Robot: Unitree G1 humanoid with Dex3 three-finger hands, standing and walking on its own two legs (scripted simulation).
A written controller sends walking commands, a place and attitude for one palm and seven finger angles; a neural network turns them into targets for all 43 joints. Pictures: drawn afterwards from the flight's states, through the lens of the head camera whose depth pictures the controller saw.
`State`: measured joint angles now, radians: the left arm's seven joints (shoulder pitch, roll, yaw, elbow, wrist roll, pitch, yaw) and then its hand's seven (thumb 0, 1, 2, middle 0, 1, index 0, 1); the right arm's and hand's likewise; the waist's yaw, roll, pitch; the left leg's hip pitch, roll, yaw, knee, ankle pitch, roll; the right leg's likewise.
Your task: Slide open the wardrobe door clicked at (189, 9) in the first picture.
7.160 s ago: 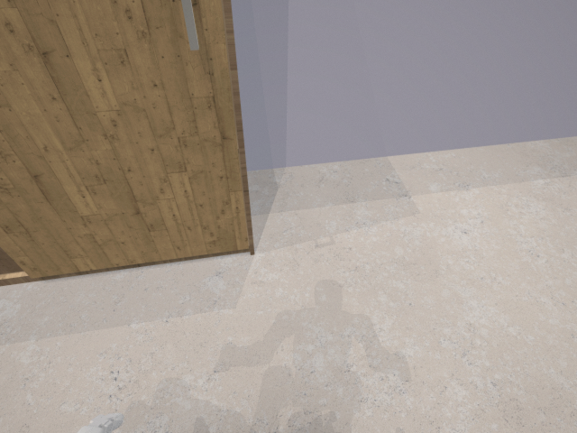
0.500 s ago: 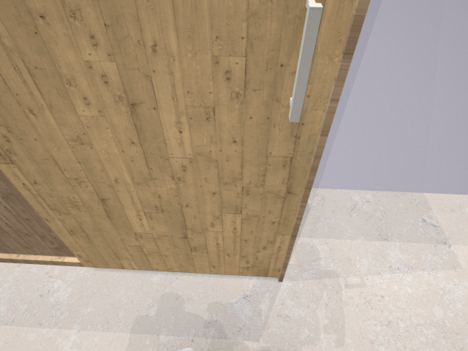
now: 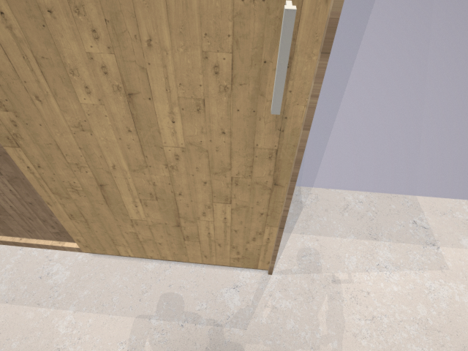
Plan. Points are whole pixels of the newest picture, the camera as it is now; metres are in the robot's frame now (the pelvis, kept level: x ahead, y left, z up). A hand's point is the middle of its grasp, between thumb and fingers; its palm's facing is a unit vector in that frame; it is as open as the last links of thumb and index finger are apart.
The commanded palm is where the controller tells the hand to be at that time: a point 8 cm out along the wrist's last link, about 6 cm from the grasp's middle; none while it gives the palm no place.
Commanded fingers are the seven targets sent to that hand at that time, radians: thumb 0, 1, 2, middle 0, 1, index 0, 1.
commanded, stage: come to a stop and stand still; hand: right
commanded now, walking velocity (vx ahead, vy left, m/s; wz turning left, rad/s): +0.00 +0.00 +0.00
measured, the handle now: (281, 61) +0.58 -0.04 +0.24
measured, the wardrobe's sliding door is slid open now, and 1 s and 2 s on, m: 0.00 0.00 0.00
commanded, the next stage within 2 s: look again from close up in 1.36 s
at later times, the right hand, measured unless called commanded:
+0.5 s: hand out of the picture +0.00 -0.15 -0.17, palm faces +0.04 +0.98 -0.18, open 7.4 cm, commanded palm none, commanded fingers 0.00 -0.90 -0.90 0.20 0.30 0.20 0.30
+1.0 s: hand out of the picture +0.06 -0.14 -0.17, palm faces +0.03 +0.98 -0.21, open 7.3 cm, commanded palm none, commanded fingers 0.00 -0.90 -0.90 0.20 0.30 0.20 0.30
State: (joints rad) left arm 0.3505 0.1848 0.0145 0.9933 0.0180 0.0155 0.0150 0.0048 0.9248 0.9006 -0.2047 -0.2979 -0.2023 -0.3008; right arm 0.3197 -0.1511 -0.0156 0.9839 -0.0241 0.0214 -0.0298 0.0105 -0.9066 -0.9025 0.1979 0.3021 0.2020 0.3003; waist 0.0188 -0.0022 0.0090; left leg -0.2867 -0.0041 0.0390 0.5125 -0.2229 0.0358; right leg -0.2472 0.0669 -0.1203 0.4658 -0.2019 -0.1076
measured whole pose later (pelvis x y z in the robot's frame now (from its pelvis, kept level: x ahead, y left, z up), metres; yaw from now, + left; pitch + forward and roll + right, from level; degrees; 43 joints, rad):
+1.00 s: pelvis +0.05 +0.04 +0.01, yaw -1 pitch -1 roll +0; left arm 0.28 0.15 -0.03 1.12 0.01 -0.02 0.03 0.01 0.92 0.90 -0.20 -0.30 -0.20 -0.30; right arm 0.30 -0.16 0.01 1.07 -0.01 -0.02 -0.05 0.01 -0.92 -0.90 0.20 0.30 0.20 0.30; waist 0.01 0.01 0.02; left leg -0.17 -0.04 0.06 0.40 -0.22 0.07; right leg -0.14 0.04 -0.08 0.37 -0.22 -0.05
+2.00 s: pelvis +0.05 +0.06 +0.01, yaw +0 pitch -2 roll +0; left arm 0.28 0.18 -0.02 1.13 0.01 -0.02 0.03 0.00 0.91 0.90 -0.20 -0.30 -0.20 -0.30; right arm 0.28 -0.19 0.00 1.08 -0.01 -0.02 -0.04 0.01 -0.91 -0.90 0.20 0.30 0.20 0.30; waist 0.01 0.01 0.02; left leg -0.13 -0.09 0.06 0.34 -0.20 0.10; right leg -0.12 0.00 -0.08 0.37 -0.22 -0.01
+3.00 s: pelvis +0.03 +0.05 -0.04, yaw -6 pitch +3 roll +2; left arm 0.18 0.27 -0.04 0.58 -0.03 -0.26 0.04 0.01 0.91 0.90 -0.20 -0.30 -0.20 -0.30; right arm 0.38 -0.24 -0.20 -0.07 0.30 -0.43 0.26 0.02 -0.42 -0.70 0.23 0.61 0.23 0.61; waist -0.06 -0.01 -0.04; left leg -0.48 -0.04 0.18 0.81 -0.40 0.09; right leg -0.53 0.02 0.01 0.88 -0.42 -0.04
